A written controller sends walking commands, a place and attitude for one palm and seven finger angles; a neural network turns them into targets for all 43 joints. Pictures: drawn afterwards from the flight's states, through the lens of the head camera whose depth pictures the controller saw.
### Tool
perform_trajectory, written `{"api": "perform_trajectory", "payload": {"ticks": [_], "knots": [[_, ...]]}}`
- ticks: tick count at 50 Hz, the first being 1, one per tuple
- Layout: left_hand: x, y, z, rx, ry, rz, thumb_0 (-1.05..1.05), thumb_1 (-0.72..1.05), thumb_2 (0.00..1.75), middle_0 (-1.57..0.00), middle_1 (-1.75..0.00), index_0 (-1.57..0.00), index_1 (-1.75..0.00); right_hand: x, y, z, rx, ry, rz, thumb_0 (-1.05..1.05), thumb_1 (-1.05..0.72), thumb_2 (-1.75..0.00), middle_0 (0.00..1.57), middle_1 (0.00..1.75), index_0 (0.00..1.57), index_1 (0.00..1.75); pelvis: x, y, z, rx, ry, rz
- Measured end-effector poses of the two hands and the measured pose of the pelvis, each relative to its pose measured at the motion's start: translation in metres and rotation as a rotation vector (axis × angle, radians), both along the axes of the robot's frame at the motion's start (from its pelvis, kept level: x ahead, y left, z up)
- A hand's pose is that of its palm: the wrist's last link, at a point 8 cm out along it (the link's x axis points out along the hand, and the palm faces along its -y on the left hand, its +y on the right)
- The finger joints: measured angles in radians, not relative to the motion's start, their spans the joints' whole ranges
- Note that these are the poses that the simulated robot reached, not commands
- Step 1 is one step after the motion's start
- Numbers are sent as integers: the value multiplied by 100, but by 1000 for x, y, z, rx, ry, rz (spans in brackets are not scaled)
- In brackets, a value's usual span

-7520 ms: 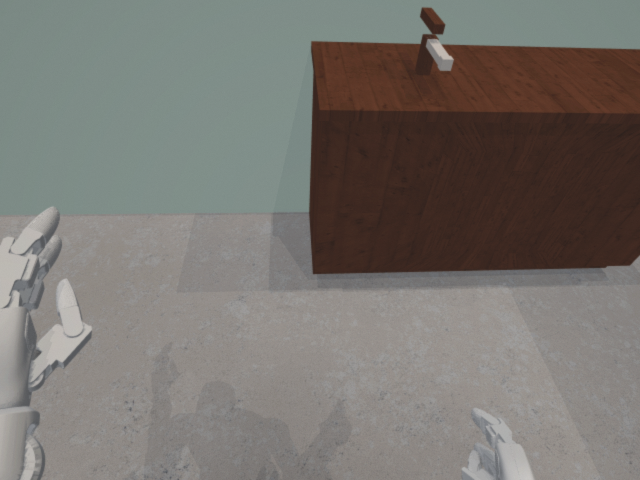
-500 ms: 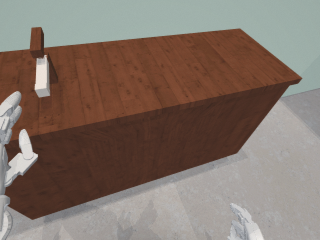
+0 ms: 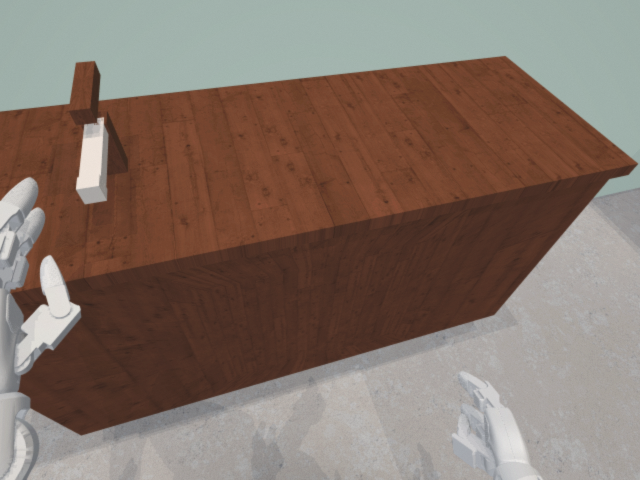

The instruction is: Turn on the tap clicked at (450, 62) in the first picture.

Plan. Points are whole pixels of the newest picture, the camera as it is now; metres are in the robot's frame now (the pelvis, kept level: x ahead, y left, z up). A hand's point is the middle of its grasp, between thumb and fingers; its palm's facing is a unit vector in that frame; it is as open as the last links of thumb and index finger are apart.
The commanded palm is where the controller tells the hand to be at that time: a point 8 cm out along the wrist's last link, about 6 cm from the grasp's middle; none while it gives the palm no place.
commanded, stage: come to a stop and stand still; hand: left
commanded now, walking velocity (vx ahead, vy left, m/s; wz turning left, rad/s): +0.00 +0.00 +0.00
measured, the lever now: (92, 189) +0.44 +0.35 +0.09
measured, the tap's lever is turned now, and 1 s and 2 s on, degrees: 0 0 0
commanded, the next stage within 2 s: look again from close up in 0.34 s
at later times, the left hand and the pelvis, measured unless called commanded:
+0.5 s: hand (80, 320) +0.21 +0.24 +0.16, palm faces +0.42 -0.84 -0.34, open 7.4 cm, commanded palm +0.16 +0.27 +0.17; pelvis +0.00 -0.01 +0.00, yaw +1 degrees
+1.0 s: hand (66, 319) +0.22 +0.25 +0.16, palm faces +0.44 -0.84 -0.32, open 7.4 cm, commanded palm +0.16 +0.28 +0.17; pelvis +0.01 +0.00 +0.00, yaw +1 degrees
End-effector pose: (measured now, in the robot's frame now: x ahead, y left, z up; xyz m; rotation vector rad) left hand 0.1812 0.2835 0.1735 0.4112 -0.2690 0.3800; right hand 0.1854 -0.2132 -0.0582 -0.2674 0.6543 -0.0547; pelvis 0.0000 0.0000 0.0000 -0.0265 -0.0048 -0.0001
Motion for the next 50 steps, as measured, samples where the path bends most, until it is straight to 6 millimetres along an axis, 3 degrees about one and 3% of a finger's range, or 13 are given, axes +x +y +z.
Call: {"api": "perform_trajectory", "payload": {"ticks": [13,42,50], "knots": [[-3,-8,-3,-17,27,31,2,89,90,-21,-30,-21,-30,-12,-23,-7,-21,47,-41,2,-91,-90,21,30,20,30,3,-11,1,1,0,9],[-16,1,-4,-29,27,42,2,89,90,-21,-30,-21,-30,-17,-9,-3,-10,40,-32,2,-91,-90,21,30,21,30,-5,-4,3,2,-8,13],[-9,4,-6,-21,8,43,2,89,90,-21,-30,-21,-30,-15,-9,-10,-16,43,-48,2,-91,-90,21,30,21,30,6,-1,-3,-1,-1,18]]}}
